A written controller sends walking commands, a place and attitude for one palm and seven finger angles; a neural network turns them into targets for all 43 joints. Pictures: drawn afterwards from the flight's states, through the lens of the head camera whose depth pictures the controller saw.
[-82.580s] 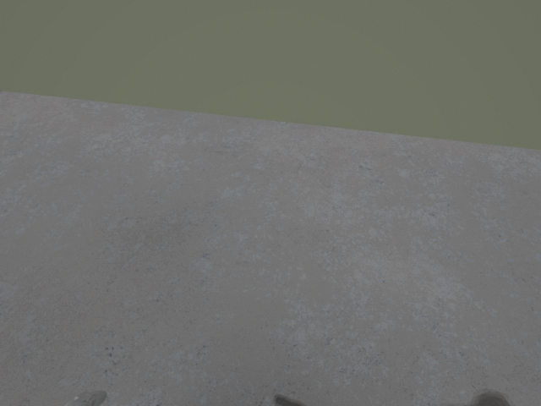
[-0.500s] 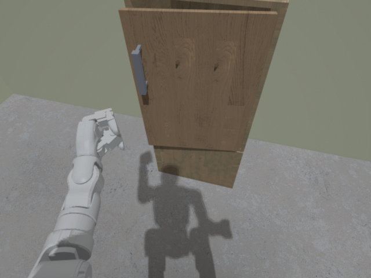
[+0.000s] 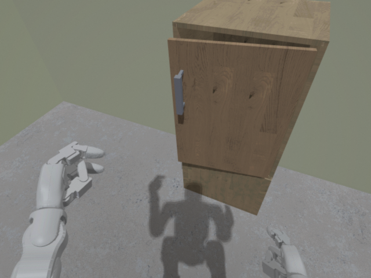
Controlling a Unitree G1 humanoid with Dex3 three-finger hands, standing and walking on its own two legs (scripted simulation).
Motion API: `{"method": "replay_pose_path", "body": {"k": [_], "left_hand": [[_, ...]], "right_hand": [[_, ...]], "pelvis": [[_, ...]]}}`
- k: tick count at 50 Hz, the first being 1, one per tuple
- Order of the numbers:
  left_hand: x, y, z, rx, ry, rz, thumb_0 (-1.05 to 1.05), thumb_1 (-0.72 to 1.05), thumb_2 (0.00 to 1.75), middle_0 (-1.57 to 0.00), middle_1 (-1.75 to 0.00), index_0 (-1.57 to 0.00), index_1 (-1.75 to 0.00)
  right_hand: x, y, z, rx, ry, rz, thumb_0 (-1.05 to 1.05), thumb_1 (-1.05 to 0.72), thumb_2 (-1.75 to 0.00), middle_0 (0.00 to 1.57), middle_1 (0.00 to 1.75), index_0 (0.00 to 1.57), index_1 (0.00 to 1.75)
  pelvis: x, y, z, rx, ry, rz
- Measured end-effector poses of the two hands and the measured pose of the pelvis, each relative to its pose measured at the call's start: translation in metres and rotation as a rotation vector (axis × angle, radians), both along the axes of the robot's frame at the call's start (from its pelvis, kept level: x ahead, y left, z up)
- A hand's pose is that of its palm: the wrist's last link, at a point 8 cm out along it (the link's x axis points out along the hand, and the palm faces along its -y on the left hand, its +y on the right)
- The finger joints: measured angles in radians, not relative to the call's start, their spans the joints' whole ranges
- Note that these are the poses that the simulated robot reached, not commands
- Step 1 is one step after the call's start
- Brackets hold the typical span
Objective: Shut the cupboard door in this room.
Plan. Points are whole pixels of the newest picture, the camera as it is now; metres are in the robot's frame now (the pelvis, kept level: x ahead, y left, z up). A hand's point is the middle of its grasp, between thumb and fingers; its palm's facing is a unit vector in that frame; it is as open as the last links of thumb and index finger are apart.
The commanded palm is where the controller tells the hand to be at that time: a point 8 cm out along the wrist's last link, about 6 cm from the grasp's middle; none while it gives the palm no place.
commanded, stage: draw the hand back to the body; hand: left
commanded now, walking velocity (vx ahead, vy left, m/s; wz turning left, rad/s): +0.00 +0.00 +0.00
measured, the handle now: (180, 92) +0.69 +0.10 +0.04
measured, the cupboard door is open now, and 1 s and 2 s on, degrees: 10 10 10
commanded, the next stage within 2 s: step back with the hand held close in 0.64 s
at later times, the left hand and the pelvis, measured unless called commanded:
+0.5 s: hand (38, 203) +0.19 +0.27 +0.15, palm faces +0.49 -0.78 -0.40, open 7.3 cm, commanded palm +0.14 +0.30 +0.17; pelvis +0.00 +0.00 +0.00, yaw +0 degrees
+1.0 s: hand (34, 206) +0.18 +0.27 +0.15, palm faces +0.41 -0.77 -0.49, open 7.5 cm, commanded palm +0.12 +0.31 +0.17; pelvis -0.01 +0.01 +0.00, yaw +0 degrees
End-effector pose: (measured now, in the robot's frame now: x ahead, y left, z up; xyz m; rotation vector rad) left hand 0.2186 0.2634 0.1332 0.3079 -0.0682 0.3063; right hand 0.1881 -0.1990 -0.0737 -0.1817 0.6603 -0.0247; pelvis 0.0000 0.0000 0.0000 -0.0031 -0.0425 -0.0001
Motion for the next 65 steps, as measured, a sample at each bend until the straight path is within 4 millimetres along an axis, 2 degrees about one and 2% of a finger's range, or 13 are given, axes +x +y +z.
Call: {"method": "replay_pose_path", "body": {"k": [9,18,26,34,42,50,57,65], "left_hand": [[-0.039,0.027,0.023,0.105,-0.018,0.108,0.02,0.89,0.90,-0.55,-0.67,-0.55,-0.68],[-0.076,0.043,0.042,0.198,-0.042,0.197,0.02,0.89,0.90,-0.32,-0.42,-0.32,-0.43],[-0.075,0.036,0.033,0.148,-0.052,0.193,0.02,0.89,0.90,-0.23,-0.33,-0.23,-0.33],[-0.074,0.029,0.038,0.166,-0.072,0.153,0.02,0.89,0.90,-0.22,-0.30,-0.21,-0.31],[-0.076,0.033,0.043,0.196,-0.075,0.154,0.02,0.88,0.90,-0.21,-0.30,-0.21,-0.30],[-0.079,0.042,0.040,0.250,-0.035,0.106,0.02,0.89,0.90,-0.21,-0.30,-0.21,-0.30],[-0.090,0.054,0.042,0.286,-0.041,0.085,0.02,0.88,0.90,-0.21,-0.30,-0.21,-0.30],[-0.118,0.060,0.038,0.292,-0.094,0.084,0.02,0.88,0.90,-0.21,-0.30,-0.21,-0.30]], "right_hand": [[-0.012,-0.005,-0.014,0.000,0.059,-0.017,0.01,-0.90,-0.90,0.20,0.30,0.20,0.30],[-0.011,-0.020,-0.012,-0.025,0.026,-0.040,0.01,-0.90,-0.90,0.20,0.30,0.20,0.30],[-0.010,-0.023,-0.005,-0.041,-0.010,-0.037,0.01,-0.90,-0.90,0.20,0.30,0.20,0.30],[-0.014,-0.022,-0.002,-0.027,-0.032,-0.044,0.01,-0.90,-0.90,0.20,0.30,0.20,0.30],[-0.024,-0.025,-0.008,-0.024,0.006,-0.054,0.01,-0.90,-0.90,0.20,0.30,0.20,0.30],[-0.040,-0.038,-0.014,-0.072,0.073,-0.130,0.01,-0.90,-0.90,0.20,0.30,0.20,0.30],[-0.058,-0.034,-0.010,-0.093,0.084,-0.161,0.01,-0.90,-0.90,0.20,0.30,0.20,0.30],[-0.083,-0.021,-0.006,-0.097,0.055,-0.137,0.01,-0.90,-0.90,0.20,0.30,0.20,0.30]], "pelvis": [[0.008,0.001,0.000,0.000,-0.002,0.000],[0.007,0.000,0.000,-0.001,-0.006,0.002],[0.000,-0.003,0.000,0.002,-0.013,0.005],[-0.003,-0.007,0.000,0.000,-0.022,-0.003],[-0.006,-0.006,-0.001,-0.011,0.005,0.004],[-0.015,0.007,-0.004,-0.010,0.057,0.005],[-0.032,0.016,-0.007,-0.005,0.061,-0.004],[-0.059,0.019,-0.012,-0.012,0.058,0.002]]}}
